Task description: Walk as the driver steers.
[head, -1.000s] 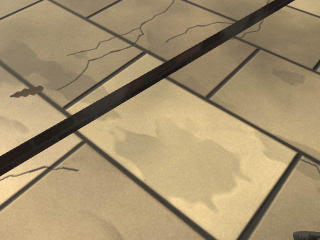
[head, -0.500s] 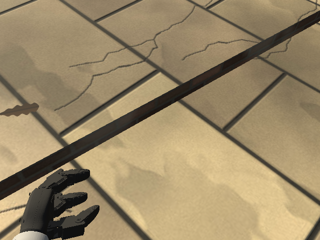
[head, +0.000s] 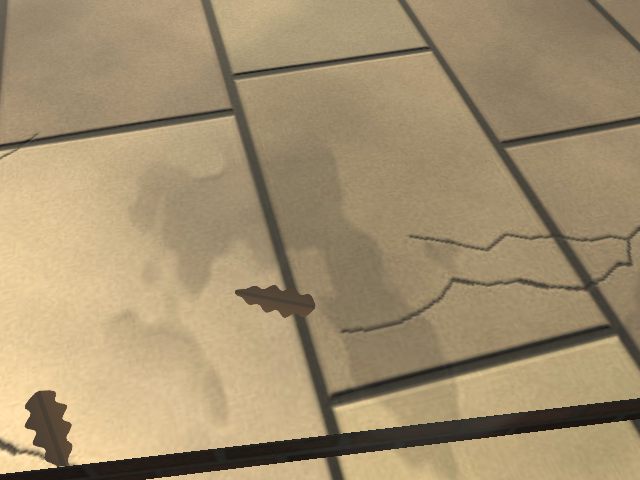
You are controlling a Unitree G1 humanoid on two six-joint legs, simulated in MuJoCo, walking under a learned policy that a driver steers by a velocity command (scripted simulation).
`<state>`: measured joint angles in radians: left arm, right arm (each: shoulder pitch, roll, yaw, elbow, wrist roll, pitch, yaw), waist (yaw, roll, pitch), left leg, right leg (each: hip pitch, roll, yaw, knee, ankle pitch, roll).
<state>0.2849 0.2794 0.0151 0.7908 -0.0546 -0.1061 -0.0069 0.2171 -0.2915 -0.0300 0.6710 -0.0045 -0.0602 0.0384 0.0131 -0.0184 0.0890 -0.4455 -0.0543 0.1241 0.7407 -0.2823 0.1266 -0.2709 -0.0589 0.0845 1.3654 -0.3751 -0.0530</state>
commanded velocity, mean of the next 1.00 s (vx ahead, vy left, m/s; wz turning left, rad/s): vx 0.72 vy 0.00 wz -0.69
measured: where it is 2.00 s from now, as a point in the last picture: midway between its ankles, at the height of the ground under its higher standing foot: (401, 286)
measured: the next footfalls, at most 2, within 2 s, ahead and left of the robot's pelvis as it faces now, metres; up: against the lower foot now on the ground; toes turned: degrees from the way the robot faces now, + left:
right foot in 0.36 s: +0.39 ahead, -0.13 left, +0.00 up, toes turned -20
left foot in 0.66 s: +0.84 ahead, -0.01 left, +0.12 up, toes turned -33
